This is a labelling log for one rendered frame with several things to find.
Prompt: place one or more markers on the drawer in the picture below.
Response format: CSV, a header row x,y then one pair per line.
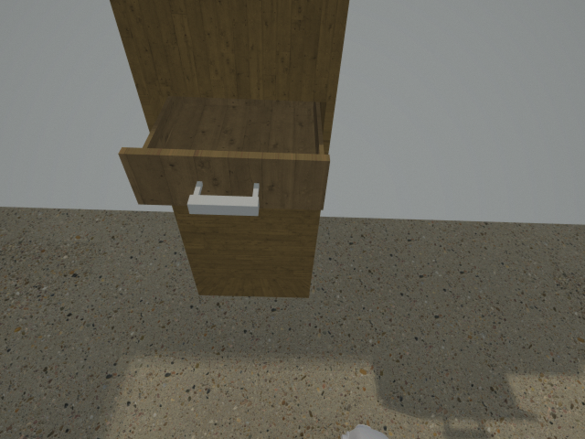
x,y
230,144

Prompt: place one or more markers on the handle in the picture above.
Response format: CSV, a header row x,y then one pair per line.
x,y
223,205

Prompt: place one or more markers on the cabinet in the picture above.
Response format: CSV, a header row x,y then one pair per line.
x,y
280,50

